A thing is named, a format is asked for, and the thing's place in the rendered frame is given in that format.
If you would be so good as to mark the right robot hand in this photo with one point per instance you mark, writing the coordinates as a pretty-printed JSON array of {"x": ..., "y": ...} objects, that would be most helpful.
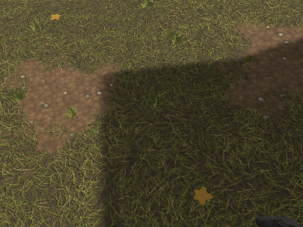
[{"x": 274, "y": 221}]

